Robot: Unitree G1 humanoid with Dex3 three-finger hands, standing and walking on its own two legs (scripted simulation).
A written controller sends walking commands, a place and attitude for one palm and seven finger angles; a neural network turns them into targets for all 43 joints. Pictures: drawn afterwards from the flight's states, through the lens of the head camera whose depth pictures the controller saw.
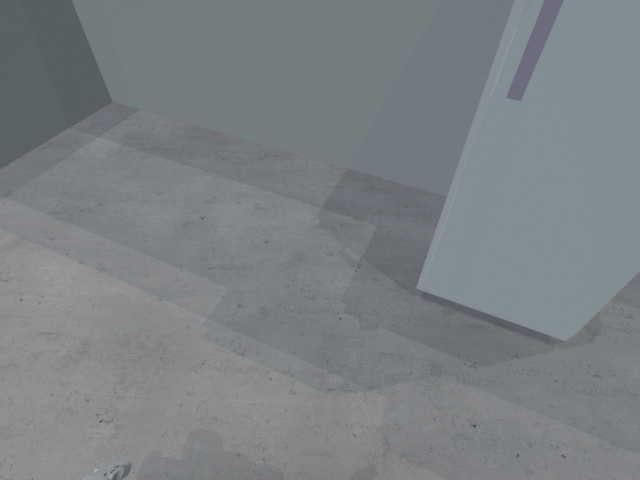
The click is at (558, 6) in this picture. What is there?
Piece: fridge door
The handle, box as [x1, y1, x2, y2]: [507, 0, 563, 100]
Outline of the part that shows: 563,0 544,0 507,95 508,98 517,100 521,99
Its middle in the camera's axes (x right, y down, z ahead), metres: +0.41 -0.40 +0.72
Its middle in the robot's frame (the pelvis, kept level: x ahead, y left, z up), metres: +0.85 -0.36 +0.22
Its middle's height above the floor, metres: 0.99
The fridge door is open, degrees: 0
